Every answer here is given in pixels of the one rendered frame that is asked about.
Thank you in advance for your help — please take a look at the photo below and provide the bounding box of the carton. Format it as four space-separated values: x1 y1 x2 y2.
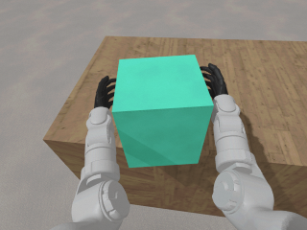
111 55 214 168

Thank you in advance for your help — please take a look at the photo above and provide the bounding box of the left robot forearm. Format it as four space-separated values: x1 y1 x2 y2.
71 106 120 216

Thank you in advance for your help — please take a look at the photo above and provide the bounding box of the pedestal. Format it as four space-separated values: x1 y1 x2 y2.
42 35 307 218

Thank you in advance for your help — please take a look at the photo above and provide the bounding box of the robot left upper arm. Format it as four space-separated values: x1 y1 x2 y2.
50 179 130 230

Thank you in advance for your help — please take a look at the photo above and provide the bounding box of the robot left hand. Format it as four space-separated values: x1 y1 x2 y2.
94 76 117 109

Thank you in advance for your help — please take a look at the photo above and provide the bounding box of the robot right upper arm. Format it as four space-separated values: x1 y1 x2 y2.
212 170 307 230

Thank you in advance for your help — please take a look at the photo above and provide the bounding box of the robot right hand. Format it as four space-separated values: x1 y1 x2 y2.
200 63 228 101

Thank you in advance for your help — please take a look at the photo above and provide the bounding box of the right robot forearm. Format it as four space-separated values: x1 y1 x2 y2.
211 94 267 181

